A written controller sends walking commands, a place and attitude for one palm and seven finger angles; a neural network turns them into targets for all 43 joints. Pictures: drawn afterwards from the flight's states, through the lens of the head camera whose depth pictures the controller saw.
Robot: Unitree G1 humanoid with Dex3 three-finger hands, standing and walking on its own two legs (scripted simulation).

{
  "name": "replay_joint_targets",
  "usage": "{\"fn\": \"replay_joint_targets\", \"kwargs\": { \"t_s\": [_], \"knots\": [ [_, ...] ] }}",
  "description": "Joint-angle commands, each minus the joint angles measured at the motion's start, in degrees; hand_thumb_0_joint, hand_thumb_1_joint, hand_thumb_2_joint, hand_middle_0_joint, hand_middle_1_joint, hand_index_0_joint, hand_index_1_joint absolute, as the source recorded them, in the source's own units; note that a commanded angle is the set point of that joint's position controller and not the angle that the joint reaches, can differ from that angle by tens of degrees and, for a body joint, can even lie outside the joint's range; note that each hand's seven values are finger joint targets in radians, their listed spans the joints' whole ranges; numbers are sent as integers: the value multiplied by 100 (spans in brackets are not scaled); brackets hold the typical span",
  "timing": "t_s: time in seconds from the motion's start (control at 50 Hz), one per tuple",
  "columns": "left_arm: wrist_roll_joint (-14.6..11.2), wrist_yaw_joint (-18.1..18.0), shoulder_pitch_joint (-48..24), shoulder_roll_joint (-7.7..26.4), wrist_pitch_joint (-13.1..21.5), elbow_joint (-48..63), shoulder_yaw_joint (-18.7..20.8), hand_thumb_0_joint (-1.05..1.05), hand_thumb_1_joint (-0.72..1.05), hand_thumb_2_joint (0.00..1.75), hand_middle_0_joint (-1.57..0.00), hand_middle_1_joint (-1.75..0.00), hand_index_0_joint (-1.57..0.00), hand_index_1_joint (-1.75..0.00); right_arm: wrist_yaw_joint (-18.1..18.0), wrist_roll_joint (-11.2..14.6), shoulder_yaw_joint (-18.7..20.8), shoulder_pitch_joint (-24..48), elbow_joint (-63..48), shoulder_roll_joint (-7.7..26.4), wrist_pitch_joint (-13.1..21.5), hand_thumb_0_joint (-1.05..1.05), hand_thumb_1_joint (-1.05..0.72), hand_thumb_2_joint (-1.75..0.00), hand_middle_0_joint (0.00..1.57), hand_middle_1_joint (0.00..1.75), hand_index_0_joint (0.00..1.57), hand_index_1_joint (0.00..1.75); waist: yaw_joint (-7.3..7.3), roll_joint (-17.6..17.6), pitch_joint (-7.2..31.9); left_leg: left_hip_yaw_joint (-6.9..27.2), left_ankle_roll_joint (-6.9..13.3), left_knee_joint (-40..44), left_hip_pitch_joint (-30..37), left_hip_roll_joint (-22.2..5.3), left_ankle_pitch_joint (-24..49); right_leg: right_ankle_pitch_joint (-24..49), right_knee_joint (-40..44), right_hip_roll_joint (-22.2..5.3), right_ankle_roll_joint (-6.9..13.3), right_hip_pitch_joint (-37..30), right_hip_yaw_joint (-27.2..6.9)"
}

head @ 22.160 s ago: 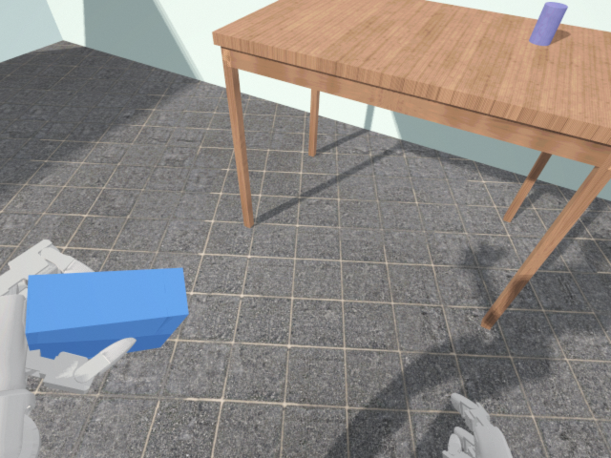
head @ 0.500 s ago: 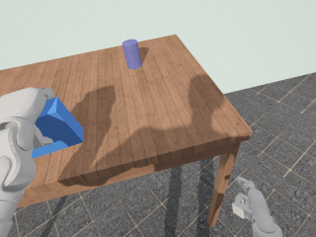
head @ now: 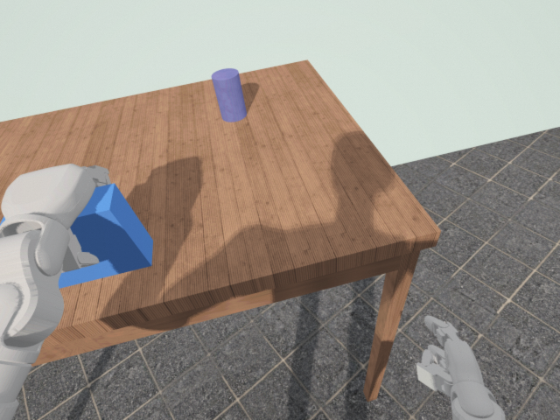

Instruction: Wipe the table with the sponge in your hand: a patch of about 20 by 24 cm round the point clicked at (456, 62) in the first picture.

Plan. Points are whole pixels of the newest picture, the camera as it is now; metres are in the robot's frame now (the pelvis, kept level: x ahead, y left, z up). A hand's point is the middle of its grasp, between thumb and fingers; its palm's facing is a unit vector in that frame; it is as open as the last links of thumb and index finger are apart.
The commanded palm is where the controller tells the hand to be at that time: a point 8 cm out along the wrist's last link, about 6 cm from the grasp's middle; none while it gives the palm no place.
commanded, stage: move the sponge above the wiping area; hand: left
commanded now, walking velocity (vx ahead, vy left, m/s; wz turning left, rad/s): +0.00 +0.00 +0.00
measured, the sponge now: (93, 247) +0.27 +0.31 +0.14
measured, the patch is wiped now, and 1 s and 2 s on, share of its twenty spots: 0.00 0.00 0.25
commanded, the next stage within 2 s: lower the sponge onto the table in 0.16 s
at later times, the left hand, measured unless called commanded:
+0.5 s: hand (93, 207) +0.28 +0.28 +0.21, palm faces +0.11 +0.03 -0.99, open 9.3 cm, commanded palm +0.23 +0.30 +0.28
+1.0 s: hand (81, 203) +0.29 +0.31 +0.21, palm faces +0.18 +0.01 -0.98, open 9.3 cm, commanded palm +0.23 +0.31 +0.26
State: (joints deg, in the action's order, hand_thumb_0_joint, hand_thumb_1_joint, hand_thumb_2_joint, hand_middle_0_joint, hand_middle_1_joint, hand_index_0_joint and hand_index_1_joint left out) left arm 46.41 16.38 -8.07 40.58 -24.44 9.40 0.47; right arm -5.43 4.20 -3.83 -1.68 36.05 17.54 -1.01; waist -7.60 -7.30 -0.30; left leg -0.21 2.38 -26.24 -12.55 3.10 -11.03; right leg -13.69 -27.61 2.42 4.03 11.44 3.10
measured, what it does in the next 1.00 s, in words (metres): stands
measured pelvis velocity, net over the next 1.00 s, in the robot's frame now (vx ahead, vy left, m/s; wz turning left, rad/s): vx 0.01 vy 0.00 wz -0.02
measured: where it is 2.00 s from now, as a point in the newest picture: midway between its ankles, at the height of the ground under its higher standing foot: outside the picture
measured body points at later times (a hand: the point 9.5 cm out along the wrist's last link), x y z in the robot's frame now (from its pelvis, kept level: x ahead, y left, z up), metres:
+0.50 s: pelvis +0.00 +0.00 +0.00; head -0.01 -0.06 +0.45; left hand +0.27 +0.28 +0.26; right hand +0.25 -0.20 -0.08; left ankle +0.04 +0.09 -0.74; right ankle +0.02 -0.07 -0.74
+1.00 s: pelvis +0.01 +0.00 +0.00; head +0.00 -0.05 +0.45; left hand +0.27 +0.30 +0.26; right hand +0.25 -0.21 -0.09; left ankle +0.04 +0.09 -0.74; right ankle +0.02 -0.07 -0.74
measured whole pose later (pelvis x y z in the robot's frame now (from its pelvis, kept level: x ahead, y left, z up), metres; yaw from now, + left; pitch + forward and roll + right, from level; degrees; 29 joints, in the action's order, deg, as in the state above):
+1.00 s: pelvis +0.01 +0.00 +0.00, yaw -1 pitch -3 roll +0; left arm 45.0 8.1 -8.4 40.3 -18.1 8.0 3.7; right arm -4.7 3.4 -2.9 -2.6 38.0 16.1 0.0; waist -7.7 -6.6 -0.9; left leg -0.7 1.9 -26.1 -11.3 2.4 -11.8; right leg -13.6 -26.5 3.2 4.3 10.0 2.3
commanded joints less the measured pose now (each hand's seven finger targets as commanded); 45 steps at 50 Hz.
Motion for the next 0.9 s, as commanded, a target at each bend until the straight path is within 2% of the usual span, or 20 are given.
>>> {"fn": "replay_joint_targets", "kwargs": {
  "t_s": [0.0, 0.02, 0.06, 0.12, 0.16, 0.24, 0.32, 0.34, 0.4, 0.42, 0.5, 0.52, 0.58, 0.62, 0.66, 0.7, 0.74, 0.8, 0.82, 0.88],
  "knots": [
    [228, -708, -2467, 2401, 651, 1467, 1761, 0, 10, 130, -120, -160, -120, -160, -90, -88, 203, 1129, -967, 310, 488, 0, -90, -90, 20, 30, 20, 30, -82, 23, 1619, 561, -47, 182, 730, -90, 1063, 809, 572, -414, 124, -538, -946],
    [163, -838, -2451, 2617, 642, 1559, 2073, 0, 10, 130, -120, -160, -120, -160, -84, -52, 214, 1334, -977, 311, 542, 0, -90, -90, 20, 30, 20, 30, -179, -267, 1587, 658, -78, 198, 721, -91, 999, 701, 635, -339, 242, -556, -1270],
    [29, -1075, -2340, 2338, 525, 937, 2006, 0, 10, 130, -120, -160, -120, -160, -32, -71, 273, 1117, -755, 358, 492, 0, -90, -90, 20, 30, 20, 30, -152, -70, 1368, 610, -168, 255, 536, -138, 1007, 766, 626, -417, 178, -590, -1026],
    [-72, -1010, -2356, 1873, 101, 373, 1550, 0, 10, 130, -120, -160, -120, -160, 11, 40, 224, 1499, -783, 375, 441, 0, -90, -90, 20, 30, 20, 30, -147, 19, 998, 590, -187, 350, 322, -131, 600, 343, 784, -384, 188, -366, -1177],
    [-40, -836, -2159, 1555, -24, 145, 1149, 0, 10, 130, -120, -160, -120, -160, 27, 50, 269, 1248, -765, 459, 381, 0, -90, -90, 20, 30, 20, 30, -27, 272, 1117, 500, -177, 362, 254, -174, 612, 517, 677, -451, 70, -418, -849],
    [38, -406, -1994, 1000, -111, 371, 472, 0, 10, 130, -120, -160, -120, -160, 28, 115, 198, 1313, -980, 398, 372, 0, -90, -90, 20, 30, 20, 30, 119, 451, 1179, 483, -101, 351, 312, -201, 426, 432, 633, -448, 4, -282, -709],
    [363, -279, -2479, 1869, 73, 810, 967, 0, 10, 130, -120, -160, -120, -160, -25, 62, 182, 1452, -1042, 396, 421, 0, -90, -90, 20, 30, 20, 30, 53, 253, 1430, 583, -41, 318, 396, -165, 385, 289, 587, -371, 93, -373, -1004],
    [415, -330, -2904, 1880, 220, 1029, 942, 0, 10, 130, -120, -160, -120, -160, -34, 21, 172, 1316, -1019, 366, 445, 0, -90, -90, 20, 30, 20, 30, 60, 262, 1607, 563, -36, 318, 438, -137, 520, 347, 520, -428, 67, -478, -831],
    [321, -641, -2745, 2340, 553, 1079, 1625, 0, 10, 130, -120, -160, -120, -160, -52, -64, 210, 1203, -940, 342, 499, 0, -90, -90, 20, 30, 20, 30, -132, 142, 1696, 585, -53, 312, 583, -119, 818, 552, 532, -399, 125, -592, -877],
    [293, -764, -2704, 2600, 551, 1286, 1947, 0, 10, 130, -120, -160, -120, -160, -42, -61, 192, 1393, -989, 334, 534, 0, -90, -90, 20, 30, 20, 30, -239, -61, 1758, 678, -73, 309, 599, -102, 844, 544, 562, -328, 226, -679, -1175],
    [77, -1090, -2466, 1945, 179, 448, 1619, 0, 10, 130, -120, -160, -120, -160, 59, -47, 270, 1240, -740, 383, 410, 0, -90, -90, 20, 30, 20, 30, -208, 116, 1288, 506, -180, 357, 340, -144, 802, 589, 637, -415, 129, -558, -933],
    [38, -1029, -2383, 1835, 52, 322, 1536, 0, 10, 130, -120, -160, -120, -160, 66, 0, 223, 1451, -810, 378, 408, 0, -90, -90, 20, 30, 20, 30, -208, 145, 1138, 545, -182, 371, 281, -135, 689, 442, 707, -369, 185, -463, -1103],
    [56, -787, -2148, 1407, -133, 54, 993, 0, 10, 130, -120, -160, -120, -160, 66, 44, 255, 1229, -848, 458, 309, 0, -90, -90, 20, 30, 20, 30, -27, 410, 1216, 402, -151, 328, 231, -172, 627, 574, 656, -450, 38, -438, -848],
    [79, -557, -1861, 1309, -241, -31, 858, 0, 10, 130, -120, -160, -120, -160, 49, 97, 191, 1427, -979, 412, 303, 0, -90, -90, 20, 30, 20, 30, 13, 499, 1133, 437, -123, 281, 160, -165, 532, 510, 670, -416, 69, -379, -996],
    [163, -394, -2053, 1349, -176, -18, 708, 0, 10, 130, -120, -160, -120, -160, 26, 95, 224, 1183, -955, 475, 283, 0, -90, -90, 20, 30, 20, 30, 136, 645, 1213, 411, -76, 251, 184, -178, 422, 457, 627, -458, -33, -342, -785],
    [288, -256, -2395, 1429, -11, 291, 572, 0, 10, 130, -120, -160, -120, -160, 1, 76, 213, 1170, -1018, 451, 318, 0, -90, -90, 20, 30, 20, 30, 169, 349, 1370, 450, -27, 225, 291, -133, 497, 564, 558, -459, -15, -380, -760],
    [375, -253, -2625, 1750, 295, 866, 839, 0, 10, 130, -120, -160, -120, -160, -29, 22, 214, 1135, -1073, 380, 432, 0, -90, -90, 20, 30, 20, 30, 94, 219, 1762, 514, 13, 158, 506, -117, 734, 685, 470, -449, 52, -562, -807],
    [315, -499, -2387, 2259, 766, 1000, 1531, 0, 10, 130, -120, -160, -120, -160, -85, -78, 232, 948, -1004, 347, 486, 0, -90, -90, 20, 30, 20, 30, -5, 288, 1655, 519, 13, 122, 660, -93, 1017, 903, 531, -433, 80, -570, -878],
    [285, -637, -2388, 2485, 817, 1168, 1818, 0, 10, 130, -120, -160, -120, -160, -87, -62, 224, 1115, -1017, 352, 537, 0, -90, -90, 20, 30, 20, 30, -80, -1, 1674, 625, -16, 138, 686, -91, 965, 781, 597, -368, 178, -577, -1171],
    [116, -1091, -2124, 2211, 791, 803, 1961, 0, 10, 130, -120, -160, -120, -160, -5, -95, 301, 953, -825, 366, 471, 0, -90, -90, 20, 30, 20, 30, -147, 18, 1502, 567, -130, 194, 549, -116, 1137, 997, 575, -418, 157, -683, -975]
  ]
}}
